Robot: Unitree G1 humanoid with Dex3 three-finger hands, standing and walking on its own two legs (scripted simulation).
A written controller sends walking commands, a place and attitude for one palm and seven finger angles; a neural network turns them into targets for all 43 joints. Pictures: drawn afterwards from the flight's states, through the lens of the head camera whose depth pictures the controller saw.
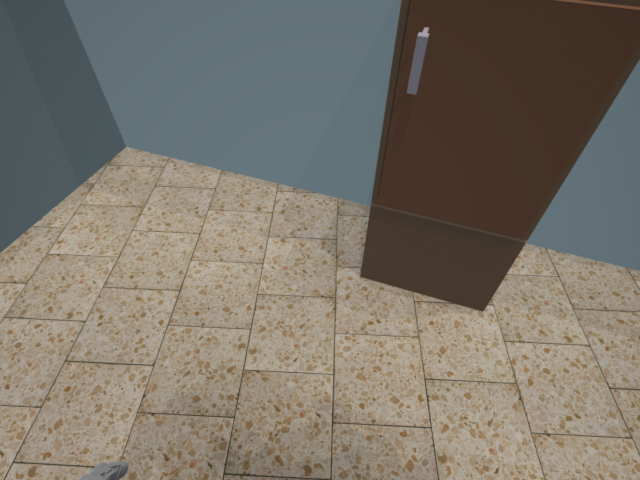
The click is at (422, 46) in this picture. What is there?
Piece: cupboard door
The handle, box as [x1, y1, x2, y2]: [407, 27, 429, 94]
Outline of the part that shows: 427,27 424,27 423,31 419,32 417,35 407,88 408,93 415,94 417,90 429,33 427,32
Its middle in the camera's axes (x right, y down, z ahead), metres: +0.21 -0.39 +0.84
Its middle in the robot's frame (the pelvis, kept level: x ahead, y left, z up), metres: +0.91 -0.16 +0.11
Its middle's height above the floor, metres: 0.88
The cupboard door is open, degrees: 0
